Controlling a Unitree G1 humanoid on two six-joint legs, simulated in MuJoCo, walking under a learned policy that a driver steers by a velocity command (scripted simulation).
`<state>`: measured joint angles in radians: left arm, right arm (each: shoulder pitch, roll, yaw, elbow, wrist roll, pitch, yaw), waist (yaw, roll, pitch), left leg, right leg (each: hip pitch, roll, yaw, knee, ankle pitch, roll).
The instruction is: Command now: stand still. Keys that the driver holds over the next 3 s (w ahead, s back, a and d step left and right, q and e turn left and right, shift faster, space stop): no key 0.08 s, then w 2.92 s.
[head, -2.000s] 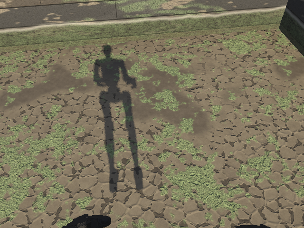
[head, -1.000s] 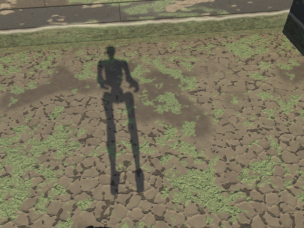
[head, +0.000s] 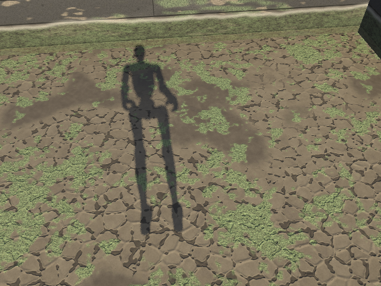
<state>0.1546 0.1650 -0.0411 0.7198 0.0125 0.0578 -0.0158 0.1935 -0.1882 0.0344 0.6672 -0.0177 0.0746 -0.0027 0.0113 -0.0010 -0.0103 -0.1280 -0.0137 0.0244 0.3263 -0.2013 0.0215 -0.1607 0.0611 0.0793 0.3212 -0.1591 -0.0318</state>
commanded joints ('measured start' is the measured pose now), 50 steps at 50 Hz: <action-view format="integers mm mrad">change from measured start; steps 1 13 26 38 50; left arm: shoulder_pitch -74 -88 -137 -172 -223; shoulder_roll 94 51 40 42 37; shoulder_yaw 23 5 -2 -6 -15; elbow -86 -93 -157 -193 -236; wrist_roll -5 11 17 13 4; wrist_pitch -5 -10 -17 -18 -9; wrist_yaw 27 9 12 6 2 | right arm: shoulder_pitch -22 -67 -127 -175 -201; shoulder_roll -98 -70 -48 -34 -24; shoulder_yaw -28 -5 -7 -10 -1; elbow -67 -96 -169 -191 -195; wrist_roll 4 1 -6 -10 -3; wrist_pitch -17 -25 -9 -10 -27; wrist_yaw -13 -8 -13 -10 -5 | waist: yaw -13 9 4 7 11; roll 0 14 10 2 -9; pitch -54 -55 -61 -86 17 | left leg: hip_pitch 56 33 6 -19 -91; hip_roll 89 80 74 65 66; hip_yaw -91 -95 -83 -67 -77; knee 3 16 172 230 227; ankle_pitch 61 42 159 126 65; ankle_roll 21 25 30 5 -5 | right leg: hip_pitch -72 -44 -107 -109 -187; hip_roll -116 -86 -62 -70 -69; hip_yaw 107 64 24 29 47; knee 2 38 196 228 201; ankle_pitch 103 40 141 186 72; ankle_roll -41 -40 -31 -31 -32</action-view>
